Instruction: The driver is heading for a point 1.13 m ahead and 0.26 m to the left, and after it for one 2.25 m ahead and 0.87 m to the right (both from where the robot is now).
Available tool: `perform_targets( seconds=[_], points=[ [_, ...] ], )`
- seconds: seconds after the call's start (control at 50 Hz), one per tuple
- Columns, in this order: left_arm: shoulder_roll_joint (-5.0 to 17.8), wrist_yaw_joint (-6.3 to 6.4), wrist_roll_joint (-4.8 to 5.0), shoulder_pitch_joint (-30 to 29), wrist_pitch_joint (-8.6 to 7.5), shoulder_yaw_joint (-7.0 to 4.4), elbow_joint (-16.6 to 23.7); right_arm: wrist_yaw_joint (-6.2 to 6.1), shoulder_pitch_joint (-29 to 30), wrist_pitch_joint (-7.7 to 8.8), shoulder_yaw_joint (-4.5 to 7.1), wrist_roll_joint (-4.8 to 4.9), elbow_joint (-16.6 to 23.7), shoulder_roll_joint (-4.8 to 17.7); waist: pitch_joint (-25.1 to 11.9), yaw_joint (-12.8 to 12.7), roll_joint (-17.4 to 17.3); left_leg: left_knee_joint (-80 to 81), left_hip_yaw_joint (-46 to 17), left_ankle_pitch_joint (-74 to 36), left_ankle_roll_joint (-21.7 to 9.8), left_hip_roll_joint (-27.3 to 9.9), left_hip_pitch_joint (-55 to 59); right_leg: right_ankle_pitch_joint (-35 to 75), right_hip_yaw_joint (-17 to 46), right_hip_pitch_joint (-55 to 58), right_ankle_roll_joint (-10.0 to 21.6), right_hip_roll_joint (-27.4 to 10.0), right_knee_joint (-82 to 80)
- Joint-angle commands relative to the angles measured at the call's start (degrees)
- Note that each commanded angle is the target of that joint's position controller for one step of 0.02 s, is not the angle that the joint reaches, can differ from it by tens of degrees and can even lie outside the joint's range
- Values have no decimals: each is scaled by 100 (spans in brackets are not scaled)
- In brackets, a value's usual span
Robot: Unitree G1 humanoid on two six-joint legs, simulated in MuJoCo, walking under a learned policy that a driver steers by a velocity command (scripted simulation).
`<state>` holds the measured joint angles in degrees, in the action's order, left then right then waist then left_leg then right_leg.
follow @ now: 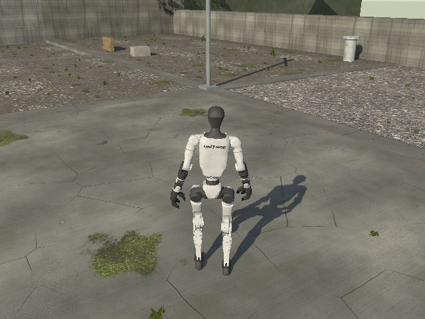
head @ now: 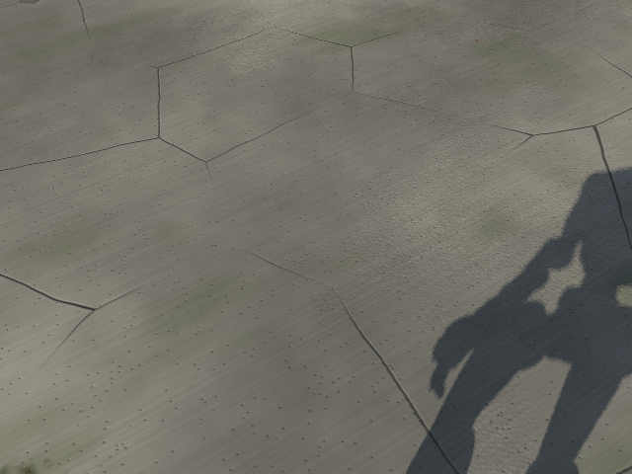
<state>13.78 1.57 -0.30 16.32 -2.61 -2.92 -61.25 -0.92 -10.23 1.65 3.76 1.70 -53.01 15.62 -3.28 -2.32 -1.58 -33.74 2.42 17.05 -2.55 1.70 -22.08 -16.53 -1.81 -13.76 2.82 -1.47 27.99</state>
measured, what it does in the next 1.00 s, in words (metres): walks ahead: left foot, then right foot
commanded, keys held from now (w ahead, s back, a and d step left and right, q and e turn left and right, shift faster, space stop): w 0.78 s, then no key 0.22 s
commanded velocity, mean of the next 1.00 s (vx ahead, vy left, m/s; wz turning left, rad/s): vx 0.43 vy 0.00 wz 0.00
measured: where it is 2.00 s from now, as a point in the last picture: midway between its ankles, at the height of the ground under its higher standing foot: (339, 467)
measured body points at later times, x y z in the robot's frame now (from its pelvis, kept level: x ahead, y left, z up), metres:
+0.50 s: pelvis +0.21 +0.07 -0.01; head +0.24 +0.07 +0.44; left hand +0.18 +0.33 -0.15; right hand +0.37 -0.18 -0.12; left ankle +0.27 +0.16 -0.74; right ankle +0.08 -0.08 -0.64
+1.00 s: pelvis +0.47 +0.03 -0.01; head +0.52 +0.02 +0.43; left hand +0.65 +0.28 -0.12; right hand +0.47 -0.24 -0.16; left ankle +0.31 +0.16 -0.66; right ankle +0.59 -0.06 -0.74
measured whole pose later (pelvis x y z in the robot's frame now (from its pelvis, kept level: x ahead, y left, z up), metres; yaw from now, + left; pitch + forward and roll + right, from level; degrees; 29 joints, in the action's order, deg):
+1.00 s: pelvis +0.47 +0.03 -0.01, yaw +1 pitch +2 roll +1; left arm 13.3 -1.8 -0.3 1.3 -5.3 -2.9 -50.9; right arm -0.6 -18.3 3.5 2.7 1.0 -58.3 14.5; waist 3.7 2.2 -0.6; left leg -61.5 -2.6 33.1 0.9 1.5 -14.2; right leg -4.4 -2.7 -27.4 2.5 0.0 30.0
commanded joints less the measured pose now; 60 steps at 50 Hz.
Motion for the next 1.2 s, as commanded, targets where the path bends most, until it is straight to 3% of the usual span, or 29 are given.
perform_targets(
  seconds=[0.02, 0.06, 0.12, 0.2, 0.28, 0.32, 0.36, 0.38, 0.4, 0.42, 0.44, 0.46, 0.48, 0.52, 0.56, 0.6, 0.66, 0.8, 0.86, 0.9, 0.92, 0.94, 0.96, 0.98, 1.0, 1.04, 1.1, 1.16, 1.2],
  points=[
    [1046, 42, -42, 546, -222, -198, 66, 62, 729, 277, 90, 33, 638, 497, 1056, -65, 1297, -1812, -616, 257, -71, -334, -2788, -2451, 3187, 1055, 1137, -2018, -2315],
    [771, -15, 78, 379, -314, -141, 161, 85, 592, 312, 149, -63, 473, 561, 818, 52, 935, -1818, -540, -331, -15, -476, -2783, -1351, 2265, 1387, 715, -1604, -2222],
    [585, -22, 59, 737, -329, -82, 99, 130, 904, 322, 111, -103, 495, 278, 672, -70, 755, -1473, -303, -1098, 158, -539, -2417, -36, 1426, 1394, 624, -1309, -2224],
    [776, -1, 47, 999, -273, -117, 94, 198, 1516, 314, -6, -32, 660, 37, 820, -304, 852, -386, -26, -1549, 268, -452, -1648, 644, 813, 1035, 622, -1124, -2224],
    [878, -31, 131, 1244, -220, -181, 6, 290, 1855, 325, -51, 21, 808, 120, 1041, -408, 919, 192, 58, -1357, 148, -425, -1302, 881, 735, 1205, 660, -1318, -2052],
    [929, -43, 172, 1212, -183, -232, -18, 321, 1777, 343, -29, 19, 853, 249, 1063, -263, 970, 408, 52, -1103, -23, -401, -1019, 1248, 755, 1370, 616, -1486, -1849],
    [980, -47, 186, 949, -147, -266, 46, 298, 953, 350, 109, -9, 650, 508, 627, 270, 983, 570, 220, -1036, -246, -160, 209, 2926, 505, 1297, 452, -1387, -1001],
    [871, -51, 164, 847, -141, -232, 98, 256, -43, 345, 267, 6, 337, 777, 17, 720, 808, 582, 213, -1088, -425, -103, 1533, 3654, 213, 940, 287, -1099, 104],
    [663, -60, 41, 754, -154, -144, 295, 185, -1180, 327, 406, -56, 112, 1214, -901, 1140, 25, 460, -1061, -943, -783, -1199, 3353, 2377, -69, -350, 46, -762, 2023],
    [-140, -87, 75, 1252, -288, 67, 410, 225, -1517, 289, 430, -105, -31, 1556, -1671, 832, -1652, 1514, -3866, 524, -1610, -2446, 4713, -1270, 62, -2269, -252, 320, 3929],
    [401, -116, 230, 916, -429, -72, 372, 243, -1281, 320, 278, -104, 12, 1052, -1337, 897, -1096, 1875, -4183, 924, -1483, -2377, 4291, -1505, 812, -2839, -147, 54, 4771],
    [666, -136, 323, 468, -510, -148, 530, 239, -758, 354, 188, -102, 119, 766, -583, 772, -849, 1876, -3327, 472, -1254, -2203, 3609, -1044, 714, -3179, 3, -240, 4945],
    [673, -97, 294, 248, -523, -165, 550, 256, -336, 380, 128, -119, 218, 586, -241, 593, -351, 1979, -2631, -221, -1112, -1968, 2820, -498, 594, -2915, 43, -513, 4744],
    [491, -43, 171, 247, -422, -220, 559, 291, 10, 416, 47, -215, 223, 304, 126, 255, -249, 2304, -1793, -945, -1020, -1594, 1760, 85, 592, -2339, 54, -789, 4207],
    [276, -36, 176, 309, -298, -213, 585, 267, -132, 444, 40, -192, 97, 290, 282, 114, -301, 2518, -1471, -1348, -1099, -1530, 1404, 140, 559, -2157, 5, -843, 3808],
    [323, -30, 137, -78, -236, -238, 758, 193, -326, 464, 65, -189, -6, 440, 491, 103, -178, 2668, -1247, -1647, -1122, -1505, 1338, 506, 495, -2482, -96, -849, 3294],
    [285, -95, 64, -766, -243, -208, 1023, 95, -580, 427, 81, -183, -89, 556, 645, 229, -102, 2752, -909, -1900, -1039, -1396, 1397, 1460, 430, -2714, -200, -773, 2114],
    [261, -305, 124, -2109, -298, -72, 1476, 27, -1278, 337, 107, -84, -383, 660, 972, 591, -69, 2558, -498, -2142, -829, -1429, 2036, 2201, 185, -2391, -92, -362, 349],
    [493, -381, 71, -1845, -355, -142, 1489, -15, -1214, 209, 145, -119, -423, 767, 591, 333, -302, 1720, -447, -3835, -577, -1493, 2500, 1807, 102, -1666, 110, -78, 71],
    [905, -359, 0, -610, -382, -328, 1101, -23, -1038, 150, 116, -113, -355, 723, -199, -286, -296, 209, -214, -4773, -241, -1054, 2350, 2537, -91, 67, 359, 164, -232],
    [1310, -310, -133, 176, -383, -405, 932, -27, -1151, 159, 36, -224, -216, 552, -1030, -421, 290, -1327, -29, -3011, 30, -675, 1248, 4761, 832, 1802, 683, -821, 247],
    [1535, -309, -108, 372, -316, -400, 846, 48, -2232, 215, -209, -244, -401, -234, -2066, 13, 1733, -3578, -136, 1932, 406, 252, -670, 5981, 2877, 3824, 1898, -2436, 302],
    [1101, -327, -3, 546, -255, -298, 859, 65, -2117, 274, -85, -99, -565, 258, -2480, -256, 1101, -4203, -1102, 2332, 390, 216, -812, 5164, 3228, 3567, 1841, -2224, -53],
    [947, -310, 54, -53, -243, -236, 956, 52, -1465, 287, 0, 47, -357, 525, -1582, -175, 932, -4230, -960, 2043, 346, -86, -1238, 4665, 2424, 2786, 1561, -1965, -268],
    [750, -278, 50, -643, -228, -162, 1056, -16, -1004, 243, 2, 32, -249, 526, -931, -17, 495, -3869, -681, 1621, 372, -372, -1249, 4146, 1921, 1881, 1316, -1671, -543],
    [447, -255, -84, -1133, -248, -53, 1058, -119, -917, 58, 55, -117, -234, 417, -416, 346, 480, -3139, -698, 1037, 407, -728, -382, 3798, 1401, 356, 1142, -1385, -960],
    [497, -254, -190, -1380, -242, -48, 968, -186, -1110, -130, -13, -149, -303, 37, -288, 598, 753, -1845, -477, 834, 432, -668, 486, 3513, 827, -563, 1134, -1102, -1258],
    [666, -167, -135, -1317, -167, -76, 886, -200, -868, -238, -3, -172, -287, 169, -457, 525, 780, -931, -390, 7, 419, -629, 909, 2169, 759, -590, 1076, -1108, -1453],
    [804, -93, -85, -1408, -85, -101, 907, -171, -600, -306, 38, -166, -209, 309, -254, 495, 779, -653, -263, -353, 351, -571, 1031, 603, 759, -766, 952, -1119, -1596]
  ],
)
Next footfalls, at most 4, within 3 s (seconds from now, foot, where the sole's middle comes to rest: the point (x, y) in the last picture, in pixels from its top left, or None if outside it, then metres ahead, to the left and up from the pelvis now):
0.38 left None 0.31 0.16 -0.78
0.90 right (390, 439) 0.63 -0.06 -0.78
1.30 left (287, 457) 0.59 0.16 -0.78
1.64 right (398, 440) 0.63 -0.08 -0.78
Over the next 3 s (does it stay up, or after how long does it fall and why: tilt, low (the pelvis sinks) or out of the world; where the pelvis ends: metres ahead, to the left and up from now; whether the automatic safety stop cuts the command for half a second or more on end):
stays up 0.98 0.31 0.00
